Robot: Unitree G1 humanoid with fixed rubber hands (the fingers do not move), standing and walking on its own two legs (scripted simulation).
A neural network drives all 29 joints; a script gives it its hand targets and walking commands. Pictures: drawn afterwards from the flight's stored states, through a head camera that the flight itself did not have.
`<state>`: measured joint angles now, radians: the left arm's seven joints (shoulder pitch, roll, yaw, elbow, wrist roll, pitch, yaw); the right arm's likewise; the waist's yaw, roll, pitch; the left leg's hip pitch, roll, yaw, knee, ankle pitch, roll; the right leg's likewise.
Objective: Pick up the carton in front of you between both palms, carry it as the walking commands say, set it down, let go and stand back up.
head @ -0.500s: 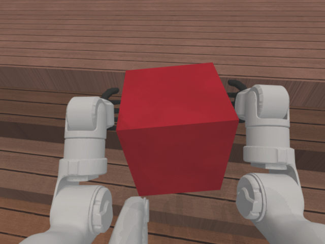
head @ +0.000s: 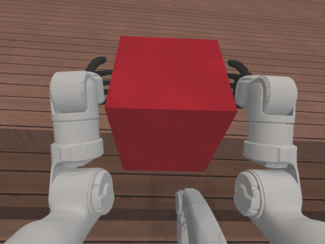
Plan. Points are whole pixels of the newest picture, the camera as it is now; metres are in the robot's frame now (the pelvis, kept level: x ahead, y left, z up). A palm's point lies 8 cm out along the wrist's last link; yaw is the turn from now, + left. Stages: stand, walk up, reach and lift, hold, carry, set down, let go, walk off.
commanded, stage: carry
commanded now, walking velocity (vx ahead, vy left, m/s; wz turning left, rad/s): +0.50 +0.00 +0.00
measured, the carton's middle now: (166, 110) +0.40 -0.03 +0.15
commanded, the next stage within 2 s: none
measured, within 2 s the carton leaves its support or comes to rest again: neither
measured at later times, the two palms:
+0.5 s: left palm out of the picture +0.69 +0.19 +0.37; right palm out of the picture +0.72 -0.10 +0.36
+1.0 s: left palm out of the picture +1.03 +0.21 +0.52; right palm out of the picture +1.01 -0.09 +0.54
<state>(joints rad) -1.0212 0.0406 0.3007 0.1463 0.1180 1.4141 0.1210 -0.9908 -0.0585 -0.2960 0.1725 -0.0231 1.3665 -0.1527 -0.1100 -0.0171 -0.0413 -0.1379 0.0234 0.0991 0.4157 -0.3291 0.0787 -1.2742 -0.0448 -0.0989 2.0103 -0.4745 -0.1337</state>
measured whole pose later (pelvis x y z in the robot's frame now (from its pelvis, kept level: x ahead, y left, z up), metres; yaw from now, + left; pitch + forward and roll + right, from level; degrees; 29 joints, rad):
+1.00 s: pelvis +0.64 +0.07 +0.32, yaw +0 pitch +2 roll -2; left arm -0.98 0.05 0.30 0.14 0.10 1.40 0.11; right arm -0.95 -0.03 -0.29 0.14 -0.04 1.37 -0.16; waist -0.08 -0.03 -0.01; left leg -0.14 0.07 0.12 0.39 -0.30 0.04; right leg -1.29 -0.09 -0.07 1.95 -0.48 -0.13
